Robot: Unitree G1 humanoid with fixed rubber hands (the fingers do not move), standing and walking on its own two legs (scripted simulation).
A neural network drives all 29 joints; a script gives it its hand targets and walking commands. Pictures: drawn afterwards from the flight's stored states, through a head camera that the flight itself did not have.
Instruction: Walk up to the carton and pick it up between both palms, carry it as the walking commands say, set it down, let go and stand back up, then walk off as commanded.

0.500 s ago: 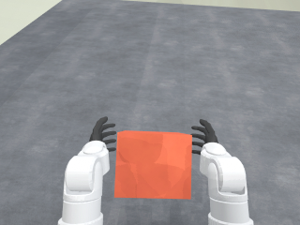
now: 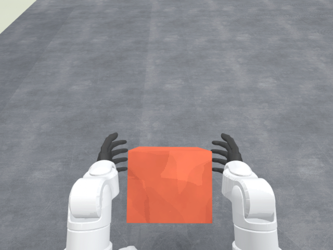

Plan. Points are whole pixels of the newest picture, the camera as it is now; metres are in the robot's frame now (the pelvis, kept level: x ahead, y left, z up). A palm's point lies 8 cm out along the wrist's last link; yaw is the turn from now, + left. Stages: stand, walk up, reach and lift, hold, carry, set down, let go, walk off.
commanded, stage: carry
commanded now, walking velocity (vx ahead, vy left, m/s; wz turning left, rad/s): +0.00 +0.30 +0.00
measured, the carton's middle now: (168, 177) +0.30 -0.01 -0.04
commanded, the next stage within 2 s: none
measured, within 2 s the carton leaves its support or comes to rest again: neither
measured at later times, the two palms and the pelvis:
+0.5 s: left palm (31, 174) +0.26 +0.27 +0.09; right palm (162, 173) +0.26 +0.00 +0.09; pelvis -0.02 +0.14 +0.00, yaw +0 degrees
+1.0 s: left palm (28, 177) +0.26 +0.27 +0.09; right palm (160, 173) +0.25 +0.01 +0.09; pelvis -0.02 +0.14 +0.00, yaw +0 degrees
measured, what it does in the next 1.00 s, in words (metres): steps to the left: left foot, then right foot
